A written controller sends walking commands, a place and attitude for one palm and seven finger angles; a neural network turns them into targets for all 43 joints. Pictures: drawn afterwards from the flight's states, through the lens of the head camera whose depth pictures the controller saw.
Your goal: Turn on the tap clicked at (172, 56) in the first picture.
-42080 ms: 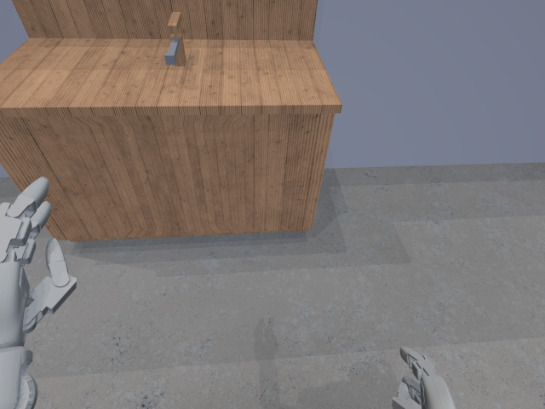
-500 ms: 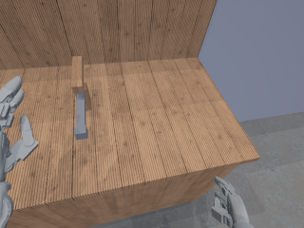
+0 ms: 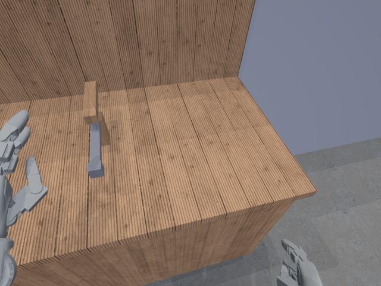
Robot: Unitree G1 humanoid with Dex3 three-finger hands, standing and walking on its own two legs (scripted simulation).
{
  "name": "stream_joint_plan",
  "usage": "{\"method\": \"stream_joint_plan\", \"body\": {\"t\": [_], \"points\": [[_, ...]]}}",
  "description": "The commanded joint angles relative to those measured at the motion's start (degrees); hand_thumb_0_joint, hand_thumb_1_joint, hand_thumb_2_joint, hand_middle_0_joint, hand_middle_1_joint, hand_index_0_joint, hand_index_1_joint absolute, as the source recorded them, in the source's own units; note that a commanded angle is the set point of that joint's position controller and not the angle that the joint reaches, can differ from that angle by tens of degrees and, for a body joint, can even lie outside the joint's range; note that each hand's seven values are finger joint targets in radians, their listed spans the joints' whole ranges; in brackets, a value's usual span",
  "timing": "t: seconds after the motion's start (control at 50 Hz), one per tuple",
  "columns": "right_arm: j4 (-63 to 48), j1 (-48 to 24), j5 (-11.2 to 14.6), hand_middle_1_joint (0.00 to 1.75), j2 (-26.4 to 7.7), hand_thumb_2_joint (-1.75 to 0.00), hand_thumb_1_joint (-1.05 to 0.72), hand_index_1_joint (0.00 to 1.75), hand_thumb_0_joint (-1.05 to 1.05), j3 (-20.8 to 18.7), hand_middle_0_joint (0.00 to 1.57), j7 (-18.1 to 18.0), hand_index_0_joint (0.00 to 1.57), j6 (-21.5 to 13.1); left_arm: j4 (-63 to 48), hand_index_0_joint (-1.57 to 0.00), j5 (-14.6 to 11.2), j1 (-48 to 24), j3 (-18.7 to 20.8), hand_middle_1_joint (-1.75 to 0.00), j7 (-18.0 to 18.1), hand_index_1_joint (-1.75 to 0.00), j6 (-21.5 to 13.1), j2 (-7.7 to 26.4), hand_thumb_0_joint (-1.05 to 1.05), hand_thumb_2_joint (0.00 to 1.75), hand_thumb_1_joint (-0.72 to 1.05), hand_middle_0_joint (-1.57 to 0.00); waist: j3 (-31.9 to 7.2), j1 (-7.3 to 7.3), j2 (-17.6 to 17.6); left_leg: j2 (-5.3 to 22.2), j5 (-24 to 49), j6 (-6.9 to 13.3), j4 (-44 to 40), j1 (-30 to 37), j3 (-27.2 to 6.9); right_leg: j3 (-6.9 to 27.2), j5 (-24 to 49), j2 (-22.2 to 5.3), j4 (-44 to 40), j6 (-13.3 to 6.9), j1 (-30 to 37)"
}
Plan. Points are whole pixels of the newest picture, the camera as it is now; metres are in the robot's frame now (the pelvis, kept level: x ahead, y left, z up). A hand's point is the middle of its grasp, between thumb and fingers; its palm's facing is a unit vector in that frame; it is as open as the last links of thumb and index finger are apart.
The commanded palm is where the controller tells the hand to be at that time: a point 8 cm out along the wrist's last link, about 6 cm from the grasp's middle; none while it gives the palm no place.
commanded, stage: come to a stop and stand still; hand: left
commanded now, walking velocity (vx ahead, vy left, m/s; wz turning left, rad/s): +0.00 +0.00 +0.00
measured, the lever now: (96, 169) +0.33 +0.24 +0.05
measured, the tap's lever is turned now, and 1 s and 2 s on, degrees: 0 0 0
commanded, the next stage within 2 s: look again from close up in 0.92 s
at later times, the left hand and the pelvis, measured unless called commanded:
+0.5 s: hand (61, 184) +0.23 +0.23 +0.15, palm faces +0.25 -0.87 -0.43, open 7.4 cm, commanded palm +0.18 +0.28 +0.17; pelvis +0.01 +0.00 +0.00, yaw -2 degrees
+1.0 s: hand (37, 180) +0.24 +0.27 +0.15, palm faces +0.37 -0.85 -0.38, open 7.4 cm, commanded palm +0.18 +0.29 +0.17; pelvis +0.02 +0.01 +0.00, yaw +0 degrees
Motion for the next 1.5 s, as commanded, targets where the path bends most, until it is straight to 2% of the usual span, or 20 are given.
{"method": "stream_joint_plan", "body": {"t": [0.0,0.14,0.16,0.18,0.2,0.22,0.24,0.3,0.38,0.4,0.42,0.5,0.6,0.7,0.82,1.02,1.1,1.12,1.36,1.48], "points": [[-9.02,-6.16,0.57,0.3,-6.83,-0.9,-0.9,0.3,0.0,-2.46,0.2,-0.51,0.2,-3.32,-8.23,-0.2,-0.58,-2.83,5.98,-0.3,1.2,-0.3,-2.46,8.75,0.0,0.9,0.9,-0.2,-5.54,0.31,1.71,5.51,-3.51,-1.6,-7.32,-1.17,-7.04,5.41,-0.75,-3.26,-4.22,-1.55,2.27],[-9.29,-6.3,0.28,0.3,-7.15,-0.9,-0.9,0.3,0.0,-2.59,0.2,-0.6,0.2,-3.49,-10.95,-0.2,-0.33,-6.29,4.23,-0.3,0.97,-0.3,-2.35,8.65,0.0,0.9,0.9,-0.2,-6.57,0.3,2.84,5.08,-3.46,-0.9,-6.94,-0.66,-7.01,6.16,-1.14,-3.37,-4.51,-1.65,2.56],[-7.72,0.4,-2.88,0.3,-7.92,-0.9,-0.9,0.3,0.0,-2.11,0.2,-0.05,0.2,-5.31,-24.71,-0.2,8.53,-63.19,38.31,-0.3,1.16,-0.3,-7.7,56.09,0.0,0.9,0.9,-0.2,1.11,1.71,-7.61,6.25,-0.41,-0.44,1.52,-7.83,-3.39,7.99,2.8,-4.96,-7.26,0.68,-5.01],[-4.19,-4.29,-1.12,0.3,-1.54,-0.9,-0.9,0.3,0.0,-0.25,0.2,-0.2,0.2,-4.71,7.87,-0.2,2.65,-30.42,15.14,-0.3,-1.42,-0.3,-5.31,19.72,0.0,0.9,0.9,-0.2,-11.18,0.5,-5.99,1.98,3.08,-0.37,0.69,1.33,-4.55,8.21,0.79,-6.84,-3.27,-3.5,-2.94],[-8.6,-6.94,0.86,0.3,-5.18,-0.9,-0.9,0.3,0.0,-3.21,0.2,0.32,0.2,-4.32,-0.62,-0.2,-0.78,-18.88,10.84,-0.3,-0.72,-0.3,-4.03,12.69,0.0,0.9,0.9,-0.2,-11.31,2.11,5.37,3.4,4.66,-1.67,-2.68,5.89,-3.37,7.99,2.74,-4.64,-1.03,-4.32,0.15],[-8.92,-4.04,0.71,0.3,-6.23,-0.9,-0.9,0.3,0.0,-3.39,0.2,0.42,0.2,-5.37,2.42,-0.2,-0.5,-18.56,6.63,-0.3,-1.06,-0.3,-3.77,9.35,0.0,0.9,0.9,-0.2,-10.92,1.53,7.97,3.98,1.12,-1.89,-2.43,3.42,-2.33,9.0,1.48,-4.72,-1.04,-3.89,1.11],[-8.81,-4.2,0.62,0.3,-6.68,-0.9,-0.9,0.3,0.0,-3.28,0.2,0.94,0.2,-6.0,-3.19,-0.2,-1.03,-17.38,5.23,-0.3,-1.64,-0.3,-4.89,9.91,0.0,0.9,0.9,-0.2,-11.12,1.71,11.29,4.03,0.41,-1.51,-3.04,2.81,-3.32,9.46,1.8,-5.15,-0.52,-2.92,1.84],[-9.06,-7.26,1.14,0.3,-6.07,-0.9,-0.9,0.3,0.0,-2.55,0.2,2.69,0.2,-6.59,-8.47,-0.2,-1.39,-5.65,1.22,-0.3,-1.43,-0.3,-5.34,5.25,0.0,0.9,0.9,-0.2,-8.43,2.29,9.74,5.14,-2.89,-1.05,-5.9,0.09,-4.41,7.14,-0.5,-3.95,0.67,-2.24,3.29],[-9.61,-5.99,0.43,0.3,-6.83,-0.9,-0.9,0.3,0.0,-2.71,0.2,1.81,0.2,-6.03,-8.77,-0.2,-0.94,-2.94,8.36,-0.3,-0.4,-0.3,-5.52,12.04,0.0,0.9,0.9,-0.2,-5.8,2.24,-5.4,4.88,-4.89,-1.27,-5.68,-3.16,-5.86,6.67,-2.87,-3.38,-2.06,-1.62,2.48],[-9.41,-7.65,0.7,0.3,-6.74,-0.9,-0.9,0.3,0.0,-2.51,0.2,1.34,0.2,-5.57,-9.26,-0.2,-1.11,-3.58,12.22,-0.3,0.17,-0.3,-5.26,15.3,0.0,0.9,0.9,-0.2,-5.67,2.14,-5.87,4.87,-3.69,-1.57,-5.76,-1.65,-5.74,6.0,-2.54,-3.16,-2.28,-1.43,1.15],[-9.41,-6.76,0.34,0.3,-6.55,-0.9,-0.9,0.3,0.0,-2.5,0.2,0.84,0.2,-5.16,-7.23,-0.2,-1.56,-3.53,11.7,-0.3,-0.13,-0.3,-5.36,13.62,0.0,0.9,0.9,-0.2,-6.29,1.74,-7.11,4.77,-2.93,-1.29,-5.47,-1.57,-5.93,5.71,-2.12,-3.35,-2.44,-1.34,1.48],[-9.61,-7.44,0.48,0.3,-6.21,-0.9,-0.9,0.3,0.0,-2.04,0.2,-0.12,0.2,-5.47,-12.08,-0.2,-1.98,-8.4,12.17,-0.3,-0.36,-0.3,-6.05,14.46,0.0,0.9,0.9,-0.2,-8.24,1.23,3.36,4.96,4.46,-1.43,-4.89,2.48,-5.53,5.98,5.2,-3.68,0.06,-1.65,2.15],[-9.18,-7.18,0.32,0.3,-6.01,-0.9,-0.9,0.3,0.0,-1.91,0.2,0.44,0.2,-6.8,-16.98,-0.2,-1.12,-8.43,6.12,-0.3,-0.37,-0.3,-5.74,9.5,0.0,0.9,0.9,-0.2,-12.82,1.17,7.83,5.28,16.86,-2.13,-2.17,7.94,-4.86,4.39,13.24,-3.43,1.86,-1.68,4.27],[-8.72,-6.56,0.36,0.3,-6.72,-0.9,-0.9,0.3,0.0,-2.54,0.2,0.85,0.2,-5.77,-15.45,-0.2,-0.18,-4.16,7.12,-0.3,0.49,-0.3,-4.37,10.07,0.0,0.9,0.9,-0.2,-12.05,1.13,5.68,6.41,22.17,-3.6,-2.25,7.06,-5.48,3.14,12.9,-2.85,2.85,-1.59,4.39],[-9.47,-5.94,0.01,0.3,-6.63,-0.9,-0.9,0.3,0.0,-2.15,0.2,0.11,0.2,-3.01,-9.5,-0.2,-1.13,-3.43,7.54,-0.3,-0.06,-0.3,-3.58,8.98,0.0,0.9,0.9,-0.2,-7.58,0.74,2.99,6.5,10.58,-3.07,-5.2,0.71,-5.9,2.65,8.55,-3.1,0.29,-1.34,4.59],[-9.87,-6.51,-0.09,0.3,-6.89,-0.9,-0.9,0.3,0.0,-1.9,0.2,-0.23,0.2,-3.28,-13.2,-0.2,-0.59,-6.33,4.16,-0.3,0.17,-0.3,-3.34,7.6,0.0,0.9,0.9,-0.2,-8.48,0.62,5.51,5.92,4.18,-2.46,-6.58,1.15,-6.29,3.11,6.24,-2.88,-0.69,-1.43,4.95],[-10.04,-7.06,0.29,0.3,-6.9,-0.9,-0.9,0.3,0.0,-2.2,0.2,-0.37,0.2,-3.43,-14.26,-0.2,-0.15,-6.54,7.49,-0.3,0.95,-0.3,-3.33,10.92,0.0,0.9,0.9,-0.2,-8.21,0.82,5.42,6.0,3.88,-3.01,-6.96,0.52,-6.95,3.22,6.0,-2.92,-0.1,-1.56,5.84],[-9.65,-6.35,-0.1,0.3,-6.85,-0.9,-0.9,0.3,0.0,-1.95,0.2,-0.35,0.2,-3.11,-11.87,-0.2,-0.53,-5.71,5.61,-0.3,0.51,-0.3,-3.47,8.57,0.0,0.9,0.9,-0.2,-8.02,0.75,4.34,5.83,2.88,-2.61,-7.27,-0.06,-6.87,2.71,5.11,-2.78,-0.8,-1.4,5.56],[-9.81,-6.01,0.24,0.3,-7.16,-0.9,-0.9,0.3,0.0,-2.56,0.2,-0.42,0.2,-3.5,-11.25,-0.2,-0.34,-4.64,5.64,-0.3,0.22,-0.3,-3.52,8.91,0.0,0.9,0.9,-0.2,-6.39,0.45,4.26,5.87,-3.46,-1.72,-8.09,-1.78,-7.2,4.22,1.63,-2.91,-2.02,-1.47,4.7],[-9.81,-5.82,0.24,0.3,-6.94,-0.9,-0.9,0.3,0.0,-2.82,0.2,-0.51,0.2,-3.72,-13.32,-0.2,-0.65,-6.2,6.59,-0.3,0.43,-0.3,-3.67,9.9,0.0,0.9,0.9,-0.2,-7.65,0.55,4.05,7.17,0.66,-2.56,-8.58,0.15,-8.33,3.6,3.38,-1.9,-0.59,-1.28,4.79]]}}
